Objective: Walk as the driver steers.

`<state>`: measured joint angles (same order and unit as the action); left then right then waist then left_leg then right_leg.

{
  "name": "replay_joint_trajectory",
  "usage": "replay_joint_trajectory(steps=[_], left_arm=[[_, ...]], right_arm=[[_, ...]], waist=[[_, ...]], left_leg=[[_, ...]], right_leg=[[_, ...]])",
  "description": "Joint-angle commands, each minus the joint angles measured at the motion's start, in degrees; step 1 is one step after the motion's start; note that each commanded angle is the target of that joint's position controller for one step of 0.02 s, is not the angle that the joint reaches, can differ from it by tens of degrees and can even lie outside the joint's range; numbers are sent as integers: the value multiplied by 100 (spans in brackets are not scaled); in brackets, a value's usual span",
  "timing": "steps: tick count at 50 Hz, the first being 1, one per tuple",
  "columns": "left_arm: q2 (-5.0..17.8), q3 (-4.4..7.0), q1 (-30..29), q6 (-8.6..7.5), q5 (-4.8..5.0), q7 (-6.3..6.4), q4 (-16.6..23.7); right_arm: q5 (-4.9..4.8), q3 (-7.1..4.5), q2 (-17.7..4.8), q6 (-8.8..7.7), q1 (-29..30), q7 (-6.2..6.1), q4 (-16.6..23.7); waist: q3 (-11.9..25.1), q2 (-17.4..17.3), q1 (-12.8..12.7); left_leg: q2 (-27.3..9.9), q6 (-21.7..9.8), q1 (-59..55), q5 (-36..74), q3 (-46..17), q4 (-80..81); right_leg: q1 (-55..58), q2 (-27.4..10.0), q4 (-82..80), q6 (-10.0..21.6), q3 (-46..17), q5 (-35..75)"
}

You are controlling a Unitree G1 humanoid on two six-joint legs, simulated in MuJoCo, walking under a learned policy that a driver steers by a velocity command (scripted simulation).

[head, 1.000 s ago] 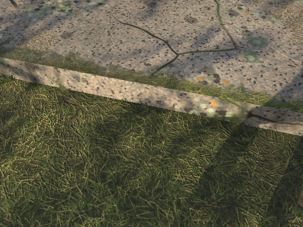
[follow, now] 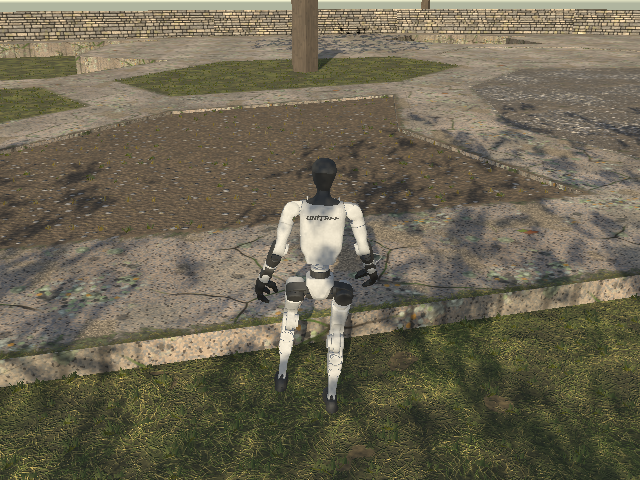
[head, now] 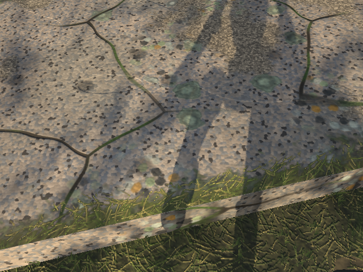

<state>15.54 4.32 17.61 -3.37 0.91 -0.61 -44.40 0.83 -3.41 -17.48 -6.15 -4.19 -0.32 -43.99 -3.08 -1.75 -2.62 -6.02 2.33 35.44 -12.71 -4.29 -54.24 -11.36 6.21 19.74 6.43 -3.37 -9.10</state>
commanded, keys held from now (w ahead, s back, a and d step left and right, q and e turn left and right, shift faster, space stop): w+e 0.48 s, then w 0.28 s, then w+q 0.24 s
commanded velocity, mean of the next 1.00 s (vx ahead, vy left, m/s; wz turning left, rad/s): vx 0.50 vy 0.00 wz -0.36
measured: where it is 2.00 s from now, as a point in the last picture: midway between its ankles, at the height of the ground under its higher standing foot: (250, 162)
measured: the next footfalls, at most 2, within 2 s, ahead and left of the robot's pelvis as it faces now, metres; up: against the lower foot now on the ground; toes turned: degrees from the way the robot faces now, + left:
left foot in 0.26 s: +0.34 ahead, +0.14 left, +0.00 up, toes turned -12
right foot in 0.74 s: +0.46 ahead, -0.20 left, +0.00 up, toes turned -23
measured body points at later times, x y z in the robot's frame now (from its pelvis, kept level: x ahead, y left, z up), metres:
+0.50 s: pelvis +0.27 +0.04 +0.00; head +0.30 +0.03 +0.45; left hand +0.52 +0.25 -0.09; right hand +0.26 -0.26 -0.12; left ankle +0.30 +0.14 -0.75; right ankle +0.28 -0.12 -0.67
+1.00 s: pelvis +0.47 -0.10 +0.00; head +0.47 -0.11 +0.45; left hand +0.59 +0.14 -0.13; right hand +0.50 -0.38 -0.13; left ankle +0.50 +0.02 -0.49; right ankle +0.42 -0.18 -0.75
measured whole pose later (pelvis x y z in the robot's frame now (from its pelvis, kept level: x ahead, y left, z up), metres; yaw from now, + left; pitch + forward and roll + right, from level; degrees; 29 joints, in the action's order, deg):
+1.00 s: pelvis +0.47 -0.10 +0.00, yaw -19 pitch +2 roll -1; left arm 13.5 2.6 21.2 -3.1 -0.5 -1.0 -48.1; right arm -2.9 -2.1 -14.7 -0.9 -12.8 -1.1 -45.6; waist 1.4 -2.0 -1.6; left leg -2.2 0.6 52.3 -29.3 -1.6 -109.8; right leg -10.1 1.7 21.9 3.2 5.0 -13.5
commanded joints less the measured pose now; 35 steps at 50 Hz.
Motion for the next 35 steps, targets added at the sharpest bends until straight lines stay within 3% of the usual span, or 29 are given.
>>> replay_joint_trajectory(steps=[1,4,7,10,11,12,13,14,15,16,17,18,19,22,25,29,33,35], left_arm=[[1076,269,-193,-90,37,133,440],[1086,276,43,-59,39,153,370],[1010,264,274,-10,66,163,270],[996,272,188,49,31,197,316],[909,240,93,72,22,199,360],[732,171,-3,69,3,185,432],[458,52,-19,49,-98,166,584],[119,-61,787,-16,68,149,742],[786,31,766,-15,174,171,598],[1114,116,166,22,140,164,660],[1083,125,-166,56,64,179,743],[1009,136,-421,62,-13,169,850],[832,119,-441,93,-8,142,905],[441,20,-464,176,40,122,1064],[374,-23,-688,196,-24,95,1226],[193,-115,-1214,123,-12,-2,1318],[311,-93,-1646,104,11,-88,1480],[500,6,-1227,86,-65,-92,1394]], right_arm=[[14,-66,-318,-5,253,-13,390],[-60,-18,-252,-51,783,49,551],[-111,-40,-389,-117,1042,114,692],[-104,-106,-592,-201,794,128,650],[-90,-151,-670,-231,417,105,550],[-24,-235,-842,-274,-183,64,432],[78,-308,-1153,-279,-1079,15,374],[116,-413,-1512,-201,-1554,31,150],[-64,-326,-1004,-160,-1494,68,192],[-87,-227,-632,-112,-1240,47,303],[-29,-177,-546,-58,-929,35,347],[-2,-141,-449,-29,-758,24,313],[53,-100,-377,-37,-709,8,282],[-18,-154,-509,-86,-707,5,174],[-33,-232,-731,-77,-814,-18,92],[-89,-216,-792,-8,-888,-15,-7],[-234,-250,-969,95,-1121,21,-148],[-316,-260,-1060,169,-1076,-12,-186]], waist=[[303,423,119],[231,607,-123],[245,670,-208],[341,868,-24],[483,943,188],[914,905,504],[1813,405,855],[2384,-1564,471],[2095,-1068,593],[1361,-592,753],[914,-264,667],[550,-225,583],[417,-284,449],[312,-400,338],[396,-269,360],[329,-189,477],[280,-434,507],[536,-446,149]], left_leg=[[200,175,-149,1083,123,1143],[468,163,-564,1809,190,2162],[566,54,-597,1729,41,2616],[613,-147,-956,1084,-2,2853],[659,-271,-1444,999,111,3042],[455,-488,-2432,1166,37,3151],[-503,-873,-3989,1092,-845,2895],[-1795,-1877,-5835,399,-3403,3273],[-1878,-1785,-5644,-1044,-3847,3510],[-1579,-1482,-4947,-1237,-2955,3662],[-1331,-1302,-4213,-654,-2243,3796],[-1146,-1269,-3610,-19,-1747,3936],[-981,-1200,-3181,443,-1303,4079],[-911,-1331,-2782,1307,-501,4404],[-1021,-1431,-2918,1913,-42,4483],[-731,-1197,-2856,2157,678,4431],[-962,-1042,-3336,2590,660,4127],[-916,-903,-3503,3787,838,3331]], right_leg=[[-123,-1203,-785,802,-1096,1220],[-242,-1093,-701,580,-1100,718],[224,-1273,-297,514,-1503,662],[616,-1419,291,397,-1940,983],[620,-1305,619,318,-1964,1347],[420,-1002,1355,145,-1788,1668],[-308,-685,2836,-72,-1400,789],[-2510,96,4525,-458,-743,-2436],[-3202,-445,5269,-522,-823,-2442],[-3370,-653,5432,-568,-710,-1910],[-3223,-850,5348,-608,-489,-1527],[-3116,-999,5114,-620,-438,-1281],[-2849,-1123,4981,-591,-413,-1121],[-2749,-1242,4485,-660,-209,-927],[-2818,-1288,3883,-782,-177,-361],[-2180,-1074,2433,-696,71,591],[-1800,-873,1609,-460,312,196],[-1017,-605,989,-202,544,106]])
